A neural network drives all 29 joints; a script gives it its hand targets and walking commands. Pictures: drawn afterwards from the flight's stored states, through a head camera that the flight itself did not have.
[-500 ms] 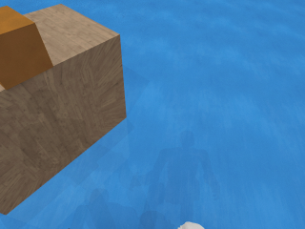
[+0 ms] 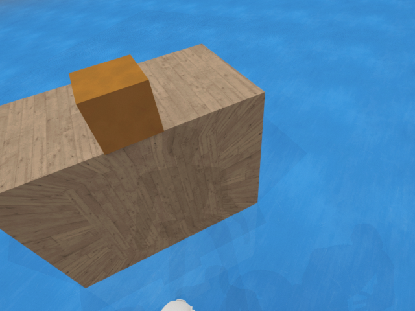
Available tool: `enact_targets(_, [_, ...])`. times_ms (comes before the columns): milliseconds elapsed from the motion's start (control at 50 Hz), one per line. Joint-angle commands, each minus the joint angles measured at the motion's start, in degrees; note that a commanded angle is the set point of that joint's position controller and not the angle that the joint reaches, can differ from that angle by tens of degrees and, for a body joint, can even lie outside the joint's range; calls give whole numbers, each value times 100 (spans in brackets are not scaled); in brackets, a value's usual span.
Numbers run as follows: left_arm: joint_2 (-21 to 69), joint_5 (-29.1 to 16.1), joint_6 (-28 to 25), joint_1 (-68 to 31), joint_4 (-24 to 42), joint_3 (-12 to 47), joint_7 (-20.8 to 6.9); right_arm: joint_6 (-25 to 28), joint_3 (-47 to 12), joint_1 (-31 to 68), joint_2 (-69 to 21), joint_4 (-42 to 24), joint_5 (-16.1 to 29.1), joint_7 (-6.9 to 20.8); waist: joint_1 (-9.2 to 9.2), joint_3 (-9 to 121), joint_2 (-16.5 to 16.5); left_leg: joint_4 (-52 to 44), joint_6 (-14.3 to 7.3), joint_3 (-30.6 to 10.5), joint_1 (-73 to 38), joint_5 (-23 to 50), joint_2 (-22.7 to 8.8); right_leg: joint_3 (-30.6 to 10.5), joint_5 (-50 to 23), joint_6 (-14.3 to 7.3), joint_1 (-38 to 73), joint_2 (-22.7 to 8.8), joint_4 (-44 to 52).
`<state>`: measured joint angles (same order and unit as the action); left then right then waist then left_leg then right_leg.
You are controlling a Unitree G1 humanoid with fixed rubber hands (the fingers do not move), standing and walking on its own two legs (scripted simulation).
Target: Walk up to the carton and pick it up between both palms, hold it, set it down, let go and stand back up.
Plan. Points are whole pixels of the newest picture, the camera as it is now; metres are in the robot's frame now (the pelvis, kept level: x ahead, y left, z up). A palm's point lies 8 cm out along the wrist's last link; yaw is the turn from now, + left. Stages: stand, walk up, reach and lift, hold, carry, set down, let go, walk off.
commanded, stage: walk up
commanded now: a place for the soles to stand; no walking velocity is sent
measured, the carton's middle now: (117, 103) +0.72 +0.33 +0.04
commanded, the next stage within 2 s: none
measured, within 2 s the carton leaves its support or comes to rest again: neither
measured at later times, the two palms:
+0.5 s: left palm out of the picture +0.16 +0.35 -0.13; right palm (286, 276) +0.25 -0.14 -0.13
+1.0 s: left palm out of the picture +0.16 +0.36 -0.12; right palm (251, 226) +0.39 -0.07 -0.16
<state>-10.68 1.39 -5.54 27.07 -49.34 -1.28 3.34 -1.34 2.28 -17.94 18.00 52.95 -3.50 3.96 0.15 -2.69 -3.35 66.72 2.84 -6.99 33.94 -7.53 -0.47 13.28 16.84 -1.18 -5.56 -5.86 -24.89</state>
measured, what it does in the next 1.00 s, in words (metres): walks ahead, turning left: left foot, then right foot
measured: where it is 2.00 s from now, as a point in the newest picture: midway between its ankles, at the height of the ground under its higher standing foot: outside the picture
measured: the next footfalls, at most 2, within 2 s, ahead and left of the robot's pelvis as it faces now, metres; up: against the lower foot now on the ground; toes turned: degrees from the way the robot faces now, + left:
left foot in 0.28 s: +0.22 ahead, +0.16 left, +0.00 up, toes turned +12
right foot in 0.72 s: +0.35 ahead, +0.04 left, +0.00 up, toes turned +7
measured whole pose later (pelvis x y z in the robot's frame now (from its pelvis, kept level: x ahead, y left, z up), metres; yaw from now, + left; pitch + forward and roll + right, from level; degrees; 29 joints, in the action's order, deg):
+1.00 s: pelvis +0.27 +0.16 -0.01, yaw +16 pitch -3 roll +1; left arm -6.6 1.8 -4.0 28.0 -52.8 -1.5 4.4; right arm -4.5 1.2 -14.1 16.7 52.7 -4.1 2.3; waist 0.9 -4.7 -4.8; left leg 62.5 4.9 -4.5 31.4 -16.3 -5.0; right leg 6.7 14.8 0.8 -10.7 -6.0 -28.6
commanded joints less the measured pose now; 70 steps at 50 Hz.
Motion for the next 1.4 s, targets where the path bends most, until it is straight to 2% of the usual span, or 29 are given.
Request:
enact_targets(0, [-501, 21, -150, 315, 335, -116, -79, 37, -186, -25, -349, -92, 40, 46, -184, -343, 1507, 4, -27, 508, 169, 581, 18, -24, -3586, 306, -289, -767, 744])
enact_targets(120, [-675, 135, -70, 1022, 196, -133, -77, 66, -311, 1310, -341, -222, 14, 27, 199, -669, 1293, -2438, -174, 1087, 156, 567, -171, 175, -3928, -154, 736, -1007, 736])
enact_targets(200, [-1007, 250, 106, 847, 215, -236, -18, 111, -218, 1080, -178, -65, -88, 10, -18, -320, 1214, -3150, -503, 1186, -991, 11, -144, 152, -3433, -568, 826, -1471, 350])
enact_targets(240, [-1079, 259, 225, 623, 293, -276, -15, 151, -77, 263, 2, 154, -148, -60, -507, 61, 771, -3704, -750, 1120, -2208, -38, -33, 339, -3284, -538, 438, -1412, -766])
enact_targets(260, [-1015, 259, 273, 652, 365, -241, -48, 170, 77, -354, 274, 290, -136, -130, -794, 480, 279, -3782, -907, 864, -3237, 180, -36, 413, -2594, -381, -85, -1128, -1809])
enact_targets(280, [-824, 262, 310, 982, 454, -151, -115, 162, 255, -845, 716, 308, -72, -220, -936, 1163, -640, -3377, -1193, -86, -4406, 1059, -639, 361, -810, -197, -1025, -674, -3189])
enact_targets(300, [-464, 173, 382, 1077, 573, -71, -183, 97, 291, -953, 822, 220, 105, -312, -912, 1375, -1011, -3654, -1563, -1606, -4948, 1222, -1422, -94, 2123, -64, -2142, 61, -4377])
enact_targets(320, [-468, 63, 446, 835, 682, -102, -232, 36, 256, -696, 804, 125, 422, -382, -869, 1241, -599, -4470, -1854, -2509, -4379, 47, -1642, -695, 1954, -36, -2424, 184, -4883])
enact_targets(360, [-473, 52, 405, 178, 829, -124, -315, 7, 136, -97, 406, -61, 469, -494, -600, -13, -161, -5017, -1215, -1700, -2916, 16, -1394, -1159, 1245, -133, -2419, -28, -4830])
enact_targets(400, [-374, 38, 343, 278, 675, -92, -304, 80, 96, 279, 236, -245, 367, -490, -282, -528, -39, -5206, -958, -893, -2028, 167, -1103, -1324, 759, -119, -2066, -177, -4093])
enact_targets(460, [-369, 116, 312, 587, 346, -161, -251, 232, 125, 139, 21, -184, 229, -407, -118, -263, -12, -5059, -775, -239, -2004, 1222, -663, -1128, 243, -114, -1693, 70, -3565])
enact_targets(620, [-385, 78, 409, -458, 452, -115, 34, 104, 93, -96, 106, -288, 109, -328, -320, -383, -382, -4844, -592, -200, -1731, 500, -469, -727, -510, -114, -1463, 501, -1577])
enact_targets(680, [-426, 102, 321, 35, 265, -145, 138, 7, 33, 105, 218, -332, 70, -344, 17, -147, -58, -4241, -386, -294, -1341, 257, -470, -833, -1160, -248, -355, 469, -643])
enact_targets(700, [-549, 108, 288, 470, 123, -212, 175, -7, -2, 204, 216, -361, 42, -343, 268, 21, 185, -3705, -283, -278, -995, 28, -362, -1045, -1217, -331, 348, 356, -272])
enact_targets(720, [-804, 144, 246, 927, 45, -297, 224, 7, -85, 172, 50, -405, 41, -330, 470, 306, 587, -2731, -95, -197, -493, -418, -192, -1942, -790, -556, 1119, -343, -18])
enact_targets(740, [-1036, 167, 229, 1035, 92, -340, 278, -12, -163, -273, -210, -386, 22, -323, 361, 559, 1438, -1046, 92, 140, 106, -2521, 263, -4098, 393, -1056, 1254, -1877, 578])
enact_targets(760, [-997, 81, 287, 738, 58, -346, 335, -121, -72, -634, 56, -256, -31, -386, 100, 280, 848, -207, 68, 201, 274, -2845, 49, -4736, 1133, -1508, 651, -2434, 829])
enact_targets(780, [-922, 34, 289, 446, 112, -337, 354, -191, -50, -431, 229, -264, -122, -399, 121, -52, 757, 75, 50, 242, 536, -2541, -152, -4746, 1640, -1602, 176, -2359, 1046])
enact_targets(840, [-554, 20, 136, 169, 93, -194, 292, -232, -43, 68, 170, -333, -166, -271, 25, -492, 369, -112, 182, 127, 371, -1471, -303, -3065, 798, -893, -459, -1423, 1161])
enact_targets(940, [-614, 32, 15, 123, -7, -267, 128, -267, -125, -1, -144, -196, -31, -128, -125, -320, 1192, -279, 254, 487, -103, -725, -422, -1480, -1123, -637, -724, -832, 831])
enact_targets(1080, [-919, 167, 50, 267, 107, -395, -10, -169, -183, 803, -182, -303, 64, -186, 26, -111, 1544, -2190, 104, 900, -961, -196, -660, -985, -3194, -561, -542, -730, 136])
enact_targets(1120, [-1101, 211, 146, 72, 219, -439, -51, -123, -114, 589, 3, -174, 70, -225, -63, 7, 1472, -2781, -64, 1034, -1753, -170, -519, -1105, -2891, -496, -817, -814, -205])
enact_targets(1160, [-1070, 205, 289, -115, 337, -381, -77, -76, 27, 13, 349, 57, 98, -257, -361, 146, 594, -3756, -233, 1081, -2870, 366, -344, -1048, -1662, -267, -1294, -500, -1037])
enact_targets(1180, [-834, 186, 355, 151, 331, -271, -97, -42, 132, -153, 634, 75, 99, -292, -436, 368, -309, -4098, -369, 748, -3337, 994, -685, -846, -495, -31, -1587, -74, -1923])
enact_targets(1200, [-464, 176, 454, 425, 397, -123, -103, -36, 191, -260, 924, -29, 139, -332, -409, 490, -1259, -4352, -739, -624, -3509, 1470, -1704, -942, 2090, 166, -2269, 510, -3161])
enact_targets(1220, [-179, 76, 585, 523, 376, -87, 11, -102, 214, 38, 1043, -103, 239, -399, -309, 345, -1356, -4657, -1363, -934, -2662, 778, -2057, -1405, 2529, 91, -2142, 482, -3909])
enact_targets(1240, [-241, 38, 638, 279, 432, -65, 71, -171, 201, 552, 910, -266, 313, -440, -335, 68, -1453, -5043, -1574, -885, -1978, -173, -2006, -1441, 2464, 81, -2144, 450, -4205])
enact_targets(1300, [-575, -2, 602, 226, 257, -157, 45, -134, -37, 1082, 232, -470, 256, -495, -52, -63, -937, -4941, -1185, 105, -1657, -453, -1373, -1615, 1474, 12, -1758, 441, -3942])
enact_targets(1380, [-529, 41, 555, 98, 196, -190, -82, -25, -114, 873, 63, -429, 222, -533, -80, 135, -287, -4949, -1275, 101, -1874, -1272, -1426, -1335, 1234, 53, -1591, 532, -2847])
